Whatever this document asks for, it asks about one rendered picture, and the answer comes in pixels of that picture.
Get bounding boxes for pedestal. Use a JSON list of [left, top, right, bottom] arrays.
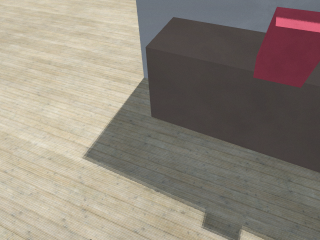
[[145, 17, 320, 173]]

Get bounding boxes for carton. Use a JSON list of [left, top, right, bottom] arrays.
[[253, 7, 320, 88]]

